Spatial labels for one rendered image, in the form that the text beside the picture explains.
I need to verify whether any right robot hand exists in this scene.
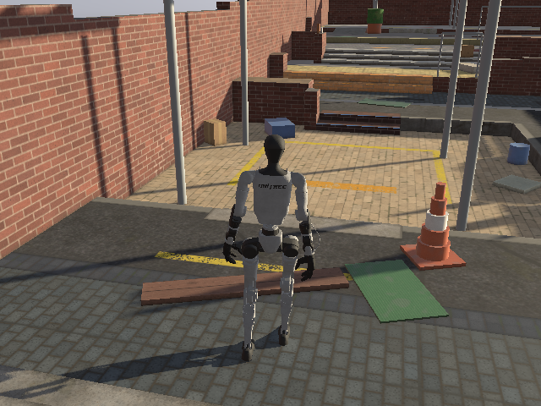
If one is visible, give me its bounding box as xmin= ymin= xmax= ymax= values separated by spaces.
xmin=295 ymin=255 xmax=315 ymax=281

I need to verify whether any robot left forearm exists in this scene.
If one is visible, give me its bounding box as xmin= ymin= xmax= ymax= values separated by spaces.
xmin=225 ymin=204 xmax=242 ymax=244

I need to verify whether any robot right forearm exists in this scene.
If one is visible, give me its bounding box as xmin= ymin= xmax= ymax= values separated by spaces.
xmin=299 ymin=209 xmax=314 ymax=256

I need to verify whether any right robot upper arm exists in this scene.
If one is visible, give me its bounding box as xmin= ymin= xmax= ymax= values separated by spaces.
xmin=291 ymin=172 xmax=308 ymax=221

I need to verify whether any robot head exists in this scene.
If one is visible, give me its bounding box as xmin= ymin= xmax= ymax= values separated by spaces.
xmin=259 ymin=134 xmax=287 ymax=176

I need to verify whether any left robot hand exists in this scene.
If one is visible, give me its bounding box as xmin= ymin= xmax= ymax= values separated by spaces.
xmin=222 ymin=242 xmax=243 ymax=264

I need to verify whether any robot right thigh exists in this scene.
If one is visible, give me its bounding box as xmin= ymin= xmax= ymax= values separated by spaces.
xmin=280 ymin=235 xmax=299 ymax=293

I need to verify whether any left robot upper arm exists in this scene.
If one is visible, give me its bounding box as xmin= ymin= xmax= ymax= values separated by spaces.
xmin=233 ymin=170 xmax=255 ymax=217

